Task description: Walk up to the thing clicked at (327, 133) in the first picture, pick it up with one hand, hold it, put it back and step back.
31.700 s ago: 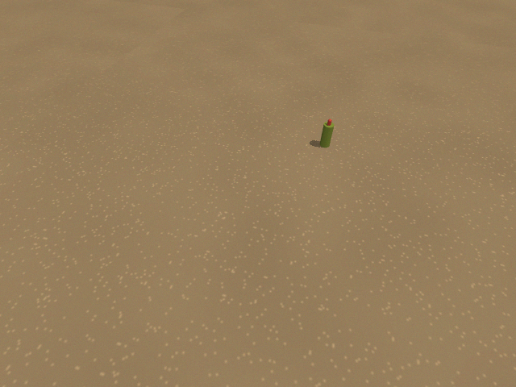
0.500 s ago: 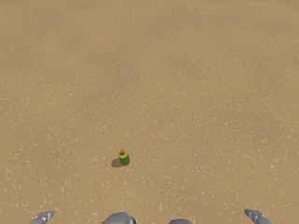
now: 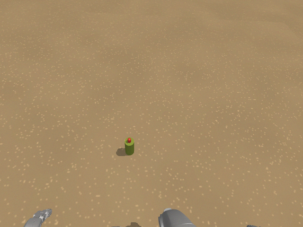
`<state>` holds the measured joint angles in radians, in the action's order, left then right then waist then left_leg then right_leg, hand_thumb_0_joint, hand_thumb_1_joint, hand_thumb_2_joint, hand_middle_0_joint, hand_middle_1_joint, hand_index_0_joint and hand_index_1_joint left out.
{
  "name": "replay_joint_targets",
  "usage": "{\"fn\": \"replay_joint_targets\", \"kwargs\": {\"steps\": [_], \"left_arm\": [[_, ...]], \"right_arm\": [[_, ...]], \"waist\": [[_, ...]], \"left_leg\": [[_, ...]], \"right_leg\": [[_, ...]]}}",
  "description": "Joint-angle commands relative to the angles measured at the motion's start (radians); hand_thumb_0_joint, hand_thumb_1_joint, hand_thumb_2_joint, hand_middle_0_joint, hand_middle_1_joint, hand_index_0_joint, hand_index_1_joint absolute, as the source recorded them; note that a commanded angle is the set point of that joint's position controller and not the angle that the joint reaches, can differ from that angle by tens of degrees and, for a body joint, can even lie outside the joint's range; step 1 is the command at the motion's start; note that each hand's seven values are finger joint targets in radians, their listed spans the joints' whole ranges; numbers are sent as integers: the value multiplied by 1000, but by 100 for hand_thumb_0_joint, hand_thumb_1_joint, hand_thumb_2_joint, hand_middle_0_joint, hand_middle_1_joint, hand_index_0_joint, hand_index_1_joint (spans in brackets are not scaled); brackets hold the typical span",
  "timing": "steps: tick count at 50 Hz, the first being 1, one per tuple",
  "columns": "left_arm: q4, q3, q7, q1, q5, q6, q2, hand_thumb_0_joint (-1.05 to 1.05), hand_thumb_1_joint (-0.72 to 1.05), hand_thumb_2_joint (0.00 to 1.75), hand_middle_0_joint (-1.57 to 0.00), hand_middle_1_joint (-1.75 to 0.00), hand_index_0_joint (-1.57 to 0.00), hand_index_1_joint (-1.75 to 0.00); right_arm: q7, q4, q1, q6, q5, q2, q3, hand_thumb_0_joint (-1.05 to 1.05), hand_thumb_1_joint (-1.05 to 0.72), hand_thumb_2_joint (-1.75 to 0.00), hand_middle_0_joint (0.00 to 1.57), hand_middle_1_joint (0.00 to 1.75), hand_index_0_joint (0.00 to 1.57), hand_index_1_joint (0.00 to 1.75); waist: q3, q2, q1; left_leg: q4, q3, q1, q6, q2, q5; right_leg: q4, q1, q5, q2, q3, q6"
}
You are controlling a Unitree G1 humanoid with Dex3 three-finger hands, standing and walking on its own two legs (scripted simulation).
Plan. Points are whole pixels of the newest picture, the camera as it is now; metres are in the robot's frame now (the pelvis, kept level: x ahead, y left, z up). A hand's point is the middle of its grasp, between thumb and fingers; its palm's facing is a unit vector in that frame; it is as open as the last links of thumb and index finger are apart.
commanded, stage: step back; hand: left
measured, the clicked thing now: (129, 145) +0.66 +0.10 -0.67
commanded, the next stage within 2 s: none
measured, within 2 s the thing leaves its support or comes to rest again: neither
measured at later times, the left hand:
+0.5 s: hand out of the picture -0.06 +0.23 -0.13, palm faces -0.07 -0.90 -0.43, open 7.4 cm
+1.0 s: hand out of the picture -0.26 +0.22 -0.17, palm faces -0.09 -0.92 -0.38, open 7.4 cm
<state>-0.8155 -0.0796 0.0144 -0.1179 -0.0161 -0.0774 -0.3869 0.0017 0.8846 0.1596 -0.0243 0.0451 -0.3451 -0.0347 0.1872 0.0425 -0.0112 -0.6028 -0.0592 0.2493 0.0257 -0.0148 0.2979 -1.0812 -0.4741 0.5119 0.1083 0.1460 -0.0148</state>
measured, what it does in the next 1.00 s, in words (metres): walks backwards: right foot, then left foot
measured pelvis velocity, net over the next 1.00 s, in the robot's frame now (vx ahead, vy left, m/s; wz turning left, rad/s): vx -0.35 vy -0.05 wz -0.09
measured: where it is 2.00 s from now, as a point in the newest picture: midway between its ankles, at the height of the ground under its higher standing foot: outside the picture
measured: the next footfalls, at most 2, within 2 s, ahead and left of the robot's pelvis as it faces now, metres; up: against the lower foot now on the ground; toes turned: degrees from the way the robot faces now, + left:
right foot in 0.28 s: -0.10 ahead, -0.15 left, +0.00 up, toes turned -2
left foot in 0.64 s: -0.20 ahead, +0.09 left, +0.00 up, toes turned -2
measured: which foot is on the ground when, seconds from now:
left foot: down 0.00-0.30, up 0.32-0.62, down 0.64-1.00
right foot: up 0.00-0.26, down 0.28-0.66, up 0.68-0.98, down 1.00-1.00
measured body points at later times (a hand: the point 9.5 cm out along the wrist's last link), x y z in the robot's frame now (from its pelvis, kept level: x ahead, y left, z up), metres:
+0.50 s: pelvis -0.16 -0.03 +0.00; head -0.11 -0.06 +0.45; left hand -0.06 +0.28 -0.10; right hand -0.09 -0.36 -0.13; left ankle -0.18 +0.12 -0.65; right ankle -0.14 -0.15 -0.73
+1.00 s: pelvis -0.35 -0.05 -0.02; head -0.29 -0.04 +0.43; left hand -0.26 +0.26 -0.14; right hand -0.22 -0.37 -0.11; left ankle -0.24 +0.08 -0.73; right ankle -0.41 -0.18 -0.74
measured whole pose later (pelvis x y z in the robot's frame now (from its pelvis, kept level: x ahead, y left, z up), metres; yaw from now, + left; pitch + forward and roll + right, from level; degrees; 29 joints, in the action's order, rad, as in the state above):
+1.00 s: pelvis -0.35 -0.05 -0.02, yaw -5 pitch -2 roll +0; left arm -0.87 -0.07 0.00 -0.20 -0.02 -0.04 -0.39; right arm 0.01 0.80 0.07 -0.03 0.04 -0.39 -0.05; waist 0.18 0.02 0.03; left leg -0.65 0.03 0.43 -0.01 0.07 0.18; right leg -0.67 -0.20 0.44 0.01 0.06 0.01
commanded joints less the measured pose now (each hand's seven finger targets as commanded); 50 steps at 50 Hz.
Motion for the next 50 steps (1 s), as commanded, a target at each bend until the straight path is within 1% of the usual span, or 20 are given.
{"fn": "replay_joint_targets", "kwargs": {"steps": [1, 7, 10, 13, 14, 15, 16, 17, 20, 25, 29, 31, 32, 33, 34, 35, 38, 45, 49, 50], "left_arm": [[55, -68, 6, -93, 7, 25, -191, 0, 90, 90, -20, -30, -20, -30], [77, -49, 6, -75, -3, 42, -159, 0, 90, 90, -20, -30, -20, -30], [49, -51, 1, -130, -2, 49, -156, 0, 90, 90, -20, -30, -20, -30], [-23, -62, -6, -247, -12, 52, -162, 0, 90, 90, -20, -30, -20, -30], [-17, -72, -9, -240, -27, 57, -209, 0, 90, 90, -20, -30, -20, -30], [12, -94, -11, -210, -34, 60, -291, 0, 90, 90, -20, -30, -20, -30], [60, -110, -8, -112, -35, 55, -388, 0, 90, 90, -20, -30, -20, -30], [88, -107, 1, -29, -24, 62, -365, 0, 90, 90, -20, -30, -20, -30], [105, -76, 6, 80, -26, 65, -224, 0, 90, 90, -20, -30, -20, -30], [101, -70, 20, -81, -33, 57, -197, 0, 90, 90, -20, -30, -20, -30], [126, -65, 25, -54, -18, 42, -208, 0, 90, 90, -20, -30, -20, -30], [142, -52, 16, -6, -4, 26, -209, 0, 90, 90, -20, -30, -20, -30], [148, -39, 11, -28, -1, 18, -176, 0, 90, 90, -20, -30, -20, -30], [156, -31, 11, -32, 7, 19, -138, 0, 90, 90, -20, -30, -20, -30], [154, -51, 24, 20, 3, 17, -176, 0, 90, 90, -20, -30, -20, -30], [142, -59, 29, 38, -4, 17, -208, 0, 90, 90, -20, -30, -20, -30], [83, -59, 13, -52, 10, 12, -191, 0, 90, 90, -20, -30, -20, -30], [69, -34, 5, -63, -3, 52, -157, 0, 90, 90, -20, -30, -20, -30], [-39, -39, 2, -203, -10, 75, -157, 0, 90, 90, -20, -30, -20, -30], [-59, -56, 2, -201, -22, 79, -201, 0, 90, 90, -20, -30, -20, -30]], "right_arm": [[25, -119, -106, 32, -9, -257, -77, 0, -90, -90, 20, 30, 20, 30], [31, -120, 15, 24, -22, -266, -91, 0, -90, -90, 20, 30, 20, 30], [27, -144, -31, 8, -14, -288, -91, 0, -90, -90, 20, 30, 20, 30], [23, -153, -83, -14, -29, -295, -92, 0, -90, -90, 20, 30, 20, 30], [21, -160, -74, -16, -37, -266, -84, 0, -90, -90, 20, 30, 20, 30], [22, -180, -70, -15, -42, -208, -67, 0, -90, -90, 20, 30, 20, 30], [43, -184, -112, -15, -38, -229, -82, 0, -90, -90, 20, 30, 20, 30], [44, -163, -82, -12, -43, -269, -99, 0, -90, -90, 20, 30, 20, 30], [32, -98, 27, -6, -50, -229, -76, 0, -90, -90, 20, 30, 20, 30], [41, -119, 1, 15, -39, -192, -50, 0, -90, -90, 20, 30, 20, 30], [38, -99, 74, 22, -26, -196, -59, 0, -90, -90, 20, 30, 20, 30], [35, -65, 152, 25, -20, -201, -72, 0, -90, -90, 20, 30, 20, 30], [35, -68, 132, 26, -9, -255, -89, 0, -90, -90, 20, 30, 20, 30], [32, -82, 90, 23, 0, -346, -106, 0, -90, -90, 20, 30, 20, 30], [26, -104, 53, 21, -3, -411, -109, 0, -90, -90, 20, 30, 20, 30], [30, -113, 14, 26, -2, -413, -112, 0, -90, -90, 20, 30, 20, 30], [37, -135, -98, 28, 5, -281, -73, 0, -90, -90, 20, 30, 20, 30], [27, -117, 27, 10, -9, -267, -82, 0, -90, -90, 20, 30, 20, 30], [14, -122, -43, -21, -14, -308, -88, 0, -90, -90, 20, 30, 20, 30], [12, -122, -40, -25, -21, -267, -75, 0, -90, -90, 20, 30, 20, 30]], "waist": [[-153, -177, 57], [-254, -213, -28], [-275, -275, -7], [-288, -236, 47], [-266, -126, 38], [-217, 136, 42], [-156, 261, 87], [-103, 235, 45], [-120, 99, -33], [-201, 156, 69], [-275, 190, 47], [-292, 134, 3], [-291, 11, 22], [-272, -217, 29], [-241, -240, -12], [-190, -256, -21], [-161, -155, 61], [-266, -243, -17], [-331, -256, 36], [-294, -177, 30]], "left_leg": [[230, -165, -3, 164, 229, -367], [129, -158, -270, 238, 266, -493], [97, -147, -182, 201, 258, -466], [49, -110, 0, 119, 199, -260], [-27, -92, 133, 65, 134, -115], [-209, -33, 331, -5, -45, 162], [-468, -63, 250, -37, -79, 322], [-579, -126, 190, -34, -32, 291], [-623, -103, 206, -22, -123, 159], [-363, -35, 298, -56, -79, 228], [-20, 20, 163, -26, -3, 171], [244, 55, -13, -6, -9, -125], [226, -113, -104, 26, 89, -245], [241, -372, -158, 118, 291, -420], [248, -455, 9, 257, 416, -434], [280, -519, 140, 309, 459, -400], [212, -182, 85, 199, 264, -446], [112, -142, -254, 223, 255, -431], [33, -72, -90, 150, 205, -222], [-24, -54, 74, 100, 155, -103]], "right_leg": [[-220, -5, -51, 21, 51, 7], [114, -10, 13, -45, -14, 65], [387, 146, -28, -96, -85, 42], [664, 348, -273, -80, -139, -10], [671, 376, -247, -154, 11, -44], [742, 363, -210, -348, 300, -123], [815, 74, -228, -530, 454, -290], [838, -49, -231, -550, 465, -301], [687, 92, -518, -313, 54, -173], [579, 442, -725, -312, 48, -183], [494, 494, -793, -355, 77, -178], [410, 374, -689, -311, 31, -121], [339, 212, -497, -241, 2, -66], [163, 8, -142, -77, -99, -18], [2, 29, 142, -34, -27, 0], [-135, 75, 162, -51, 43, 2], [-256, 27, -3, -4, 61, -1], [249, 24, 24, -89, -69, 50], [699, 314, -207, -75, -179, 2], [692, 386, -211, -97, -83, -24]]}}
